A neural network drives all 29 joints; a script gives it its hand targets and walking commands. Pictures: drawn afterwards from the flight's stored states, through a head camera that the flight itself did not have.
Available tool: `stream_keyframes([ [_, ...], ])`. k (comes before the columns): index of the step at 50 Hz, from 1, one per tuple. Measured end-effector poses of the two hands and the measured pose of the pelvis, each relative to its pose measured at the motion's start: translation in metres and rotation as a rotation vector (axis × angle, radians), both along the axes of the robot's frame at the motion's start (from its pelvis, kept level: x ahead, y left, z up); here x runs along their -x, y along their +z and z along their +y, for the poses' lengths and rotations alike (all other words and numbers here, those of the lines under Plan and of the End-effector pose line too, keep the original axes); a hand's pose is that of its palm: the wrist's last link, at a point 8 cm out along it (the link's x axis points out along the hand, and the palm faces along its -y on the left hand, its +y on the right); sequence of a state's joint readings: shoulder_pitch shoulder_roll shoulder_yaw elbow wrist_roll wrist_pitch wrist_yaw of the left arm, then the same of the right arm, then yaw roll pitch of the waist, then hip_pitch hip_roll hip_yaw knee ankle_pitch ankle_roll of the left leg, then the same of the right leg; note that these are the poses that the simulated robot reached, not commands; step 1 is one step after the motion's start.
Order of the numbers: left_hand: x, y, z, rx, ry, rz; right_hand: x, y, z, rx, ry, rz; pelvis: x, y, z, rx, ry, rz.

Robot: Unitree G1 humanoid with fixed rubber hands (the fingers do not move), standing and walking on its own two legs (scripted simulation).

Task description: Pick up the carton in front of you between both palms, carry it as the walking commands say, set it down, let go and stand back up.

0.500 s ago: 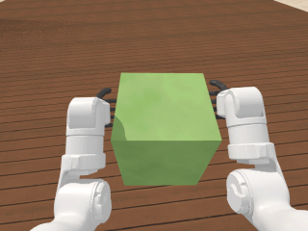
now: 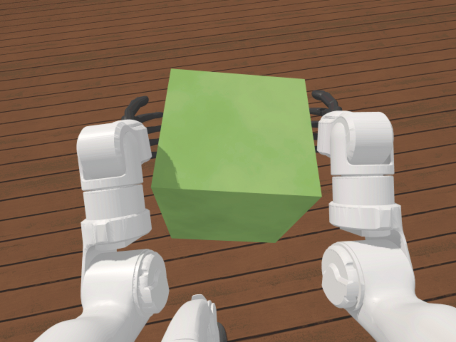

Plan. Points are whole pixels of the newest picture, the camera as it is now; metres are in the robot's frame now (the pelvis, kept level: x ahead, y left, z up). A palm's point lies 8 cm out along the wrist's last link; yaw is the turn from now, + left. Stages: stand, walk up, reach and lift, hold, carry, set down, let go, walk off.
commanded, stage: carry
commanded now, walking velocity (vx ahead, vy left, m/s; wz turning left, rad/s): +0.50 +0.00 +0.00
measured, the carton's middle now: (230, 167) +0.40 -0.01 +0.06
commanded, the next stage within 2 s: none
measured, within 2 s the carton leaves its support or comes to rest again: neither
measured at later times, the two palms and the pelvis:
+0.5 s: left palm out of the picture +0.69 +0.19 +0.25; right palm out of the picture +0.71 -0.10 +0.26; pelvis +0.32 +0.02 +0.08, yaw +1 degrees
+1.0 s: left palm out of the picture +0.92 +0.24 +0.17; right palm out of the picture +0.92 -0.05 +0.18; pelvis +0.60 +0.10 +0.10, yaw -1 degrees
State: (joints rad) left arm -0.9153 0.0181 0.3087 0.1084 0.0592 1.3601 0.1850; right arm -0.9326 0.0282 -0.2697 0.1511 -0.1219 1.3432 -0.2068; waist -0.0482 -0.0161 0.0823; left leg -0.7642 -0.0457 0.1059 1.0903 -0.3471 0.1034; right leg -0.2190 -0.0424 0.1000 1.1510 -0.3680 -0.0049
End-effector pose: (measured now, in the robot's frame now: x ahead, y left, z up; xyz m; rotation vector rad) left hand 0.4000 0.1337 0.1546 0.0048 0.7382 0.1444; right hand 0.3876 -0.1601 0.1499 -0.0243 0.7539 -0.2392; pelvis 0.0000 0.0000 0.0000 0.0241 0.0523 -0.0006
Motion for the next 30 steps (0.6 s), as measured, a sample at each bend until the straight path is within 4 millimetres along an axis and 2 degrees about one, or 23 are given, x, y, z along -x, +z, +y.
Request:
stream_keyframes([
  [4,-0.052,0.018,-0.009,0.019,-0.048,0.007,-0.030,0.018,-0.007,-0.010,-0.086,0.009,-0.040,0.033,0.017,0.007,-0.003,0.000],
  [9,-0.117,0.065,-0.010,0.035,-0.072,-0.055,-0.088,0.067,-0.007,-0.041,-0.147,-0.050,-0.097,0.067,0.034,0.033,-0.022,0.014],
  [13,-0.171,0.098,-0.004,0.051,-0.078,-0.100,-0.147,0.109,-0.001,-0.023,-0.141,-0.095,-0.150,0.081,0.035,0.049,-0.014,0.030],
  [17,-0.219,0.114,0.009,0.030,-0.056,-0.103,-0.211,0.133,0.013,0.009,-0.086,-0.096,-0.212,0.080,0.031,0.047,-0.002,0.029],
  [21,-0.260,0.115,0.029,-0.012,-0.001,-0.075,-0.276,0.135,0.032,0.022,0.013,-0.071,-0.280,0.068,0.024,0.033,0.023,-0.002],
  [23,-0.274,0.110,0.041,-0.037,0.032,-0.040,-0.305,0.126,0.045,0.023,0.071,-0.037,-0.303,0.069,0.022,0.044,0.021,-0.005],
  [27,-0.296,0.087,0.063,-0.033,0.088,0.080,-0.345,0.101,0.068,0.033,0.145,0.079,-0.343,0.083,0.020,0.028,0.031,-0.002],
  [30,-0.319,0.076,0.072,-0.037,0.108,0.131,-0.373,0.086,0.077,0.021,0.159,0.126,-0.372,0.092,0.023,0.017,0.044,0.006],
])
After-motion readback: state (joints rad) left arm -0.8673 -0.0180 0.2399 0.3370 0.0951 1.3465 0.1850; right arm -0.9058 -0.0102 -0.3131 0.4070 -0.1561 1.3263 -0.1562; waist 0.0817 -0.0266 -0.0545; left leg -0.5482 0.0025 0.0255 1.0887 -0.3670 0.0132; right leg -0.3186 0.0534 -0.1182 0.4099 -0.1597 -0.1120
